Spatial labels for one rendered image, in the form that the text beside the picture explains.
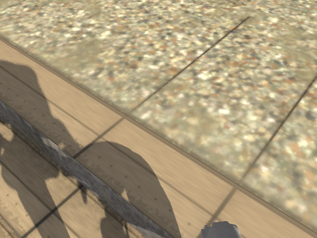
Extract robot right thigh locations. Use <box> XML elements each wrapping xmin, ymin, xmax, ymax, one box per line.
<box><xmin>201</xmin><ymin>221</ymin><xmax>242</xmax><ymax>238</ymax></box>

